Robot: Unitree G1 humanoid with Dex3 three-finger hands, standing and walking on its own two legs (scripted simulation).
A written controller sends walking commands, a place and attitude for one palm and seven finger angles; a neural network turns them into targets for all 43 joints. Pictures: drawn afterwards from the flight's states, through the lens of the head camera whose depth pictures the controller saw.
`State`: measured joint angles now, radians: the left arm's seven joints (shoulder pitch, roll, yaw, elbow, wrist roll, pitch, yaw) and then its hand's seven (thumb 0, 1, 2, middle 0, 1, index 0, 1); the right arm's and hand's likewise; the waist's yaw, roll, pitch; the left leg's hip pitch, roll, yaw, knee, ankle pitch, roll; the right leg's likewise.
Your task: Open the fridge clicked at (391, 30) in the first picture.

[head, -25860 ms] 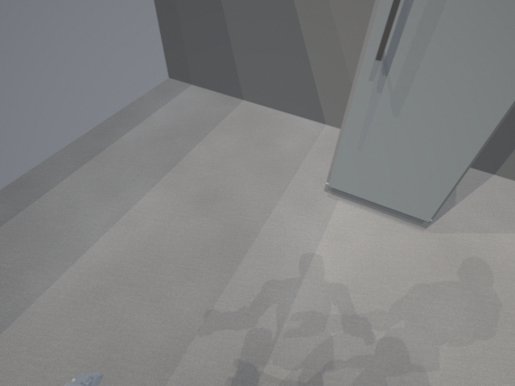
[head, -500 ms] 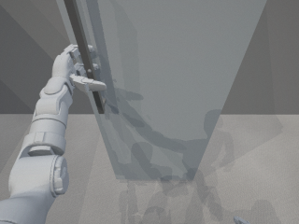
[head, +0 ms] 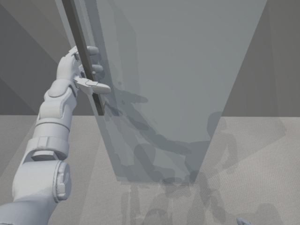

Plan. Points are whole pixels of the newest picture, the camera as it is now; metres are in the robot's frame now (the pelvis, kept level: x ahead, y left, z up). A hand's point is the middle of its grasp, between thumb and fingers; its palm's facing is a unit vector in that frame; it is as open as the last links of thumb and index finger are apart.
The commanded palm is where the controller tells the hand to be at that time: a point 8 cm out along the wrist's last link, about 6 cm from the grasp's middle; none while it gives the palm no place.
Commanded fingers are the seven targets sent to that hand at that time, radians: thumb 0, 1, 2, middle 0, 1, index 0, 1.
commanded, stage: slide the fingers in behind the handle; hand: left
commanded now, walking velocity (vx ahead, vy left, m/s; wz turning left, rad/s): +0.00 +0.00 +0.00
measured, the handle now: (84, 45) +0.49 +0.18 +0.26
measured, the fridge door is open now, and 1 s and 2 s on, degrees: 0 0 0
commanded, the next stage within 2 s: grip the handle and tug to test in 0.54 s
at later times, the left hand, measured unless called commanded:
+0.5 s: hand (94, 73) +0.45 +0.16 +0.20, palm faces +0.03 -1.00 +0.01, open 14.0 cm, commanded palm +0.43 +0.21 +0.20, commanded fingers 0.00 -0.50 0.30 -0.30 -1.20 -0.30 -1.20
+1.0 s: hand (95, 72) +0.45 +0.16 +0.20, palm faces +0.04 -1.00 +0.00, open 10.8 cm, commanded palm +0.43 +0.20 +0.20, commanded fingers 0.00 0.39 0.68 -0.40 -1.33 -0.40 -1.33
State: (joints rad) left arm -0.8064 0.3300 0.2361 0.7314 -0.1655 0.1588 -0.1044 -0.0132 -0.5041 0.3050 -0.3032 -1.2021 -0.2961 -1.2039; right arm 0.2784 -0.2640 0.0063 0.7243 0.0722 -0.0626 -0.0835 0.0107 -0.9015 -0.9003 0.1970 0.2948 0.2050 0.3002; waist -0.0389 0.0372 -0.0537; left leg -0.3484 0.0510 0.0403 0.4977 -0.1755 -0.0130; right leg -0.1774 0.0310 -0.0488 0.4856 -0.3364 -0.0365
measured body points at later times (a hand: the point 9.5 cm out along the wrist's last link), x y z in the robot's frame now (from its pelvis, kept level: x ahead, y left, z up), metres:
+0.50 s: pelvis +0.00 +0.01 +0.00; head +0.00 +0.00 +0.45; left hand +0.44 +0.21 +0.21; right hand +0.10 -0.25 -0.11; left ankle +0.05 +0.13 -0.74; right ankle -0.05 -0.09 -0.74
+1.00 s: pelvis +0.00 +0.01 +0.00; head +0.00 +0.00 +0.45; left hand +0.44 +0.21 +0.21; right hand +0.09 -0.25 -0.12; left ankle +0.05 +0.13 -0.74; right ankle -0.05 -0.09 -0.74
